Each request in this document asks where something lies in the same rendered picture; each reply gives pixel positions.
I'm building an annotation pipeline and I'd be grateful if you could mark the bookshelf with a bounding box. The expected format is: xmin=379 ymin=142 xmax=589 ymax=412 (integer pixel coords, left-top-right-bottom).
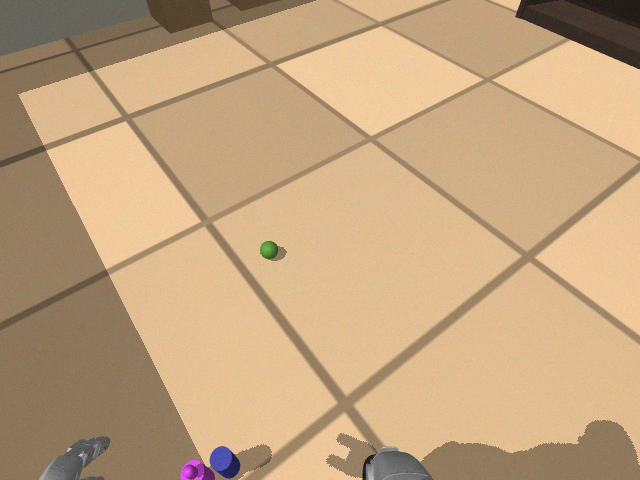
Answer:
xmin=515 ymin=0 xmax=640 ymax=69

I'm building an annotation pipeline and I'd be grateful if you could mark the left robot hand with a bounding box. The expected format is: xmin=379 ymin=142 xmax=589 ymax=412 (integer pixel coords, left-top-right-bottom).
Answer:
xmin=39 ymin=436 xmax=110 ymax=480

